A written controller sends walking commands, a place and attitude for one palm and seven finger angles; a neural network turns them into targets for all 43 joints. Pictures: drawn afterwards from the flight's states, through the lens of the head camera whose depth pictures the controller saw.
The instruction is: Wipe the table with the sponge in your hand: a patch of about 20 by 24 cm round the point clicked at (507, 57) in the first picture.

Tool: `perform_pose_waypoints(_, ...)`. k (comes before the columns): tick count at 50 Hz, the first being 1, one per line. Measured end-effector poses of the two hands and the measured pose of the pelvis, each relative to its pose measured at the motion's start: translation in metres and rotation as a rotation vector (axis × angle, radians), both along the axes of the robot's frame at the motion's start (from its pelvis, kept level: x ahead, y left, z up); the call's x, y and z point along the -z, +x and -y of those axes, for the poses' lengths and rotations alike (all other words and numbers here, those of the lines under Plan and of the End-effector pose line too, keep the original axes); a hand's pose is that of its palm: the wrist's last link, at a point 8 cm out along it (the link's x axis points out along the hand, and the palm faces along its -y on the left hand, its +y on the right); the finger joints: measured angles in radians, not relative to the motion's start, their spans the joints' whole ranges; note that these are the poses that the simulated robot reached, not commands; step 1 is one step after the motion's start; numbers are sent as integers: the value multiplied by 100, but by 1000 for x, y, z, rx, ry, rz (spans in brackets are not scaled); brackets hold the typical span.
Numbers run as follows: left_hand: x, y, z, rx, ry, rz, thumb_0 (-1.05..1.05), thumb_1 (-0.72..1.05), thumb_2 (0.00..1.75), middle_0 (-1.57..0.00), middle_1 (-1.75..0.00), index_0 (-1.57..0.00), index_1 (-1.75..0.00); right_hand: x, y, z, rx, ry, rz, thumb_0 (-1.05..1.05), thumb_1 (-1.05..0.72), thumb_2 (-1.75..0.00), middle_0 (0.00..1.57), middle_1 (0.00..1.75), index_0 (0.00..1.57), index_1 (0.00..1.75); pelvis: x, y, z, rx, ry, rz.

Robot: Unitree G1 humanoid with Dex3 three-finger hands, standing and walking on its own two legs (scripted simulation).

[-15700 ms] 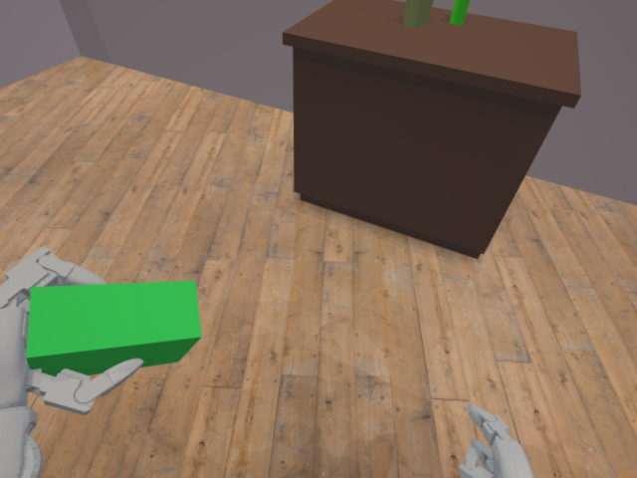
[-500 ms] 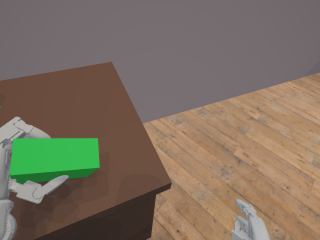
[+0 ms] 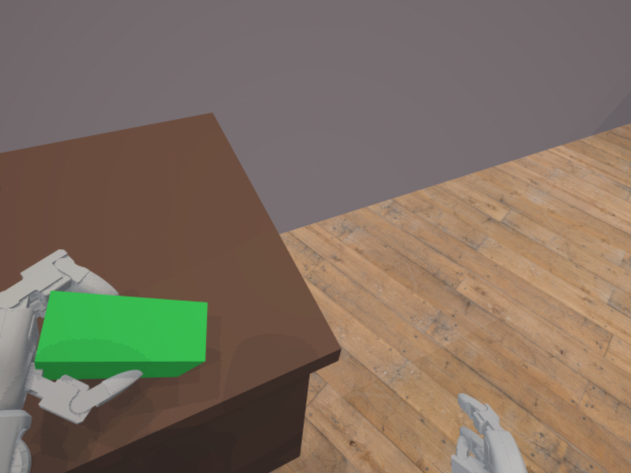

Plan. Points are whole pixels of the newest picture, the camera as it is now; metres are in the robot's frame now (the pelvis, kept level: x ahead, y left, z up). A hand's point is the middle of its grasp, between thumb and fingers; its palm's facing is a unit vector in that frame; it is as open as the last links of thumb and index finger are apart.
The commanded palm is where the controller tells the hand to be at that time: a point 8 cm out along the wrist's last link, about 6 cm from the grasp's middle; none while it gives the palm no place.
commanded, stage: come to a stop and stand still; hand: left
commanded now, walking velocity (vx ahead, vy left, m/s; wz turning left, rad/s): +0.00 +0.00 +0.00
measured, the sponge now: (148, 341) +0.22 +0.19 +0.11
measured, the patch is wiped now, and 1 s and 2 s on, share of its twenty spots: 0.00 0.00 0.00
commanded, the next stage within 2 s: look again from close up in 0.24 s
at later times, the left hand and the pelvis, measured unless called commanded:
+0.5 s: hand (58, 313) +0.22 +0.27 +0.14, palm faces +0.39 -0.84 -0.38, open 10.0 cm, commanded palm +0.17 +0.29 +0.18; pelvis +0.01 +0.01 +0.00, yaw +1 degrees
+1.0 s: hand (90, 322) +0.21 +0.23 +0.15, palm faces +0.29 -0.76 -0.58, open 10.0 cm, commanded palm +0.16 +0.29 +0.20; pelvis -0.02 -0.01 +0.00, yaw +3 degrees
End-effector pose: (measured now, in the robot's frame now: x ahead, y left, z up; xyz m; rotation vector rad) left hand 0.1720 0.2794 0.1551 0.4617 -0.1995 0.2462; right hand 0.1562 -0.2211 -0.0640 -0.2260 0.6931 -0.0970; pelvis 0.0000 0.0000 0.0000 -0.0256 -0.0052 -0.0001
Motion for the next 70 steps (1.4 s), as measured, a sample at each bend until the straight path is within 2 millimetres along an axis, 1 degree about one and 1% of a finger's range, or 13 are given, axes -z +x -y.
perform_pose_waypoints(6,2,2,-33,-155,-17,46,-2,-50,103,-74,-135,-75,-134,-1,2,2,-35,-53,-37,1,-90,-90,20,30,20,30,0,2,2,-21,-5,6)
perform_pose_waypoints(13,-16,13,-13,-85,-59,168,-2,-50,103,-74,-135,-75,-134,-12,26,-5,-57,-56,34,1,-90,-90,20,30,20,30,-1,9,-4,-19,-10,9)
perform_pose_waypoints(19,-9,19,-15,-45,-28,93,-2,-50,103,-74,-135,-75,-134,-19,41,-13,-37,-30,83,1,-90,-90,20,30,20,30,-1,13,-7,-13,-10,3)
perform_pose_waypoints(25,-1,13,-31,-108,-24,37,-2,-50,103,-74,-135,-75,-134,-14,39,-18,-50,-32,48,1,-90,-90,20,30,20,30,-1,12,-8,-19,-11,5)
perform_pose_waypoints(35,-12,3,-24,-101,-43,101,-2,-50,103,-74,-135,-75,-134,-7,26,-20,-55,-31,11,1,-90,-90,20,30,21,30,-1,7,-11,-24,-12,20)
perform_pose_waypoints(39,-44,22,-47,-118,176,143,-2,-50,103,-74,-135,-76,-134,3,22,-26,-182,-60,-20,1,-90,-90,20,30,20,30,3,-2,-5,-79,2,18)
perform_pose_waypoints(42,-56,27,-62,-190,49,137,-2,-50,103,-74,-135,-76,-134,10,21,-23,-196,-28,-39,1,-90,-90,20,30,21,30,3,-6,-1,-64,16,20)
perform_pose_waypoints(45,-49,23,-48,-194,3,53,-1,-50,103,-74,-135,-76,-134,11,25,-16,-178,4,-14,1,-90,-90,20,30,21,30,3,-9,0,-48,16,31)
perform_pose_waypoints(50,-22,7,10,-91,154,-124,-1,-50,103,-74,-135,-76,-134,8,33,-5,-163,17,25,1,-90,-90,20,30,21,30,4,-18,10,-47,25,41)
perform_pose_waypoints(52,-20,-1,22,-67,178,-127,-1,-50,103,-74,-135,-76,-134,7,35,0,-155,9,30,1,-90,-90,20,30,21,30,4,-21,18,-47,30,43)
perform_pose_waypoints(59,-54,-19,3,-315,270,17,-1,-50,103,-74,-134,-76,-133,9,39,22,-171,-18,-7,1,-90,-90,20,30,20,30,4,-23,52,-77,25,69)
perform_pose_waypoints(63,-62,-18,-6,-412,316,-110,-1,-50,103,-74,-134,-76,-133,16,44,37,-153,-7,-7,1,-90,-90,20,30,21,30,4,-21,62,-83,21,81)
perform_pose_waypoints(70,-45,11,29,-187,408,-317,-1,-50,103,-74,-134,-76,-133,25,55,63,-73,2,8,1,-90,-90,20,30,20,30,6,-9,69,-70,23,65)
